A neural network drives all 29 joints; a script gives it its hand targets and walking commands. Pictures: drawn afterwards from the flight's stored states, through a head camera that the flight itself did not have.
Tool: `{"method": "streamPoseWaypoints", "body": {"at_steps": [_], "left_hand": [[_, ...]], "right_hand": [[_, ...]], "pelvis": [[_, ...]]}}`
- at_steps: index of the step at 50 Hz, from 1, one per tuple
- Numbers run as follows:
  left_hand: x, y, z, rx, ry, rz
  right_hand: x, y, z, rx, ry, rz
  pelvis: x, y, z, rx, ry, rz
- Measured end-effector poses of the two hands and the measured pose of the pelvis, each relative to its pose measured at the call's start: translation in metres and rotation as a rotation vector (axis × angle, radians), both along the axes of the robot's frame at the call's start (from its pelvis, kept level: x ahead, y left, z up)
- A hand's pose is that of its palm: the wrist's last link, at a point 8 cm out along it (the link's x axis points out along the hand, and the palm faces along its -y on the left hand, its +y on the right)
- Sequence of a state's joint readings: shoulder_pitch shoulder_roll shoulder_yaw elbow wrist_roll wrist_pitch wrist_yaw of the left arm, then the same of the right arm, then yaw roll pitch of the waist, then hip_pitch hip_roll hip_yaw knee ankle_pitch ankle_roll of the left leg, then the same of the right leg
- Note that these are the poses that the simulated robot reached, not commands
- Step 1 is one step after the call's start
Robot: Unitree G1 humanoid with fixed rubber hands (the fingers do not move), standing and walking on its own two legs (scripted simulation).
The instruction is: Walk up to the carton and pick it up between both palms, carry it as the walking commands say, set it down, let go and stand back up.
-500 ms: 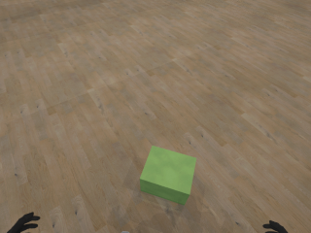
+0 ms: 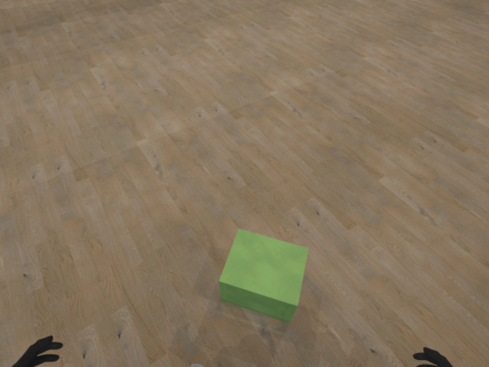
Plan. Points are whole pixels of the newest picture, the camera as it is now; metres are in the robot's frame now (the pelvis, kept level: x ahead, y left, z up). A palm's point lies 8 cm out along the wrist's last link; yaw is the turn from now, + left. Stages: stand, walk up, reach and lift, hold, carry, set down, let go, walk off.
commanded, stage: walk up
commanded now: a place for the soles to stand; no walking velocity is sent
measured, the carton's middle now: (263, 274) +0.55 -0.10 -0.64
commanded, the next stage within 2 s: none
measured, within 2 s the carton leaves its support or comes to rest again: neither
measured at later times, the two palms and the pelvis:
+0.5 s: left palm out of the picture +0.13 +0.32 -0.06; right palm out of the picture +0.10 -0.33 -0.06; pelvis +0.00 -0.01 +0.00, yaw +0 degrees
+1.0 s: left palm out of the picture +0.12 +0.33 -0.06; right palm out of the picture +0.10 -0.33 -0.06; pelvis -0.01 +0.00 +0.00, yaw +0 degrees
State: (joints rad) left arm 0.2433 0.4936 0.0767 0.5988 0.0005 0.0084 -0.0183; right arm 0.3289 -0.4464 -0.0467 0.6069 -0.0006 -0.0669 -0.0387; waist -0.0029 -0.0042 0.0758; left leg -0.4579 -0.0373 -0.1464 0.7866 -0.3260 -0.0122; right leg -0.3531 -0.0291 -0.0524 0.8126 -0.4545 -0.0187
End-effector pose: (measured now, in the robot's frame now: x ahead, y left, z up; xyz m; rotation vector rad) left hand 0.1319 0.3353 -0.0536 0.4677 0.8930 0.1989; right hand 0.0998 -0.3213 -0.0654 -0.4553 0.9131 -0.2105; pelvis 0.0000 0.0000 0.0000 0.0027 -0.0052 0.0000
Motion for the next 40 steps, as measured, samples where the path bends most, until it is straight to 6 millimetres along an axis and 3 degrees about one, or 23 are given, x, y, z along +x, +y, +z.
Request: {"method": "streamPoseWaypoints", "body": {"at_steps": [16, 23, 40], "left_hand": [[-0.004, 0.000, -0.001, 0.001, -0.010, 0.005], [-0.007, -0.011, -0.003, -0.007, -0.003, 0.004], [-0.008, -0.004, -0.001, 0.001, -0.008, 0.009]], "right_hand": [[-0.002, 0.000, 0.000, -0.002, -0.009, 0.004], [-0.004, -0.011, 0.002, -0.009, -0.005, 0.001], [-0.003, -0.004, -0.001, 0.000, -0.010, 0.006]], "pelvis": [[-0.003, 0.000, -0.002, 0.005, -0.009, 0.004], [-0.004, -0.010, -0.001, 0.008, -0.007, 0.002], [-0.005, -0.005, -0.002, 0.005, -0.010, 0.006]]}}
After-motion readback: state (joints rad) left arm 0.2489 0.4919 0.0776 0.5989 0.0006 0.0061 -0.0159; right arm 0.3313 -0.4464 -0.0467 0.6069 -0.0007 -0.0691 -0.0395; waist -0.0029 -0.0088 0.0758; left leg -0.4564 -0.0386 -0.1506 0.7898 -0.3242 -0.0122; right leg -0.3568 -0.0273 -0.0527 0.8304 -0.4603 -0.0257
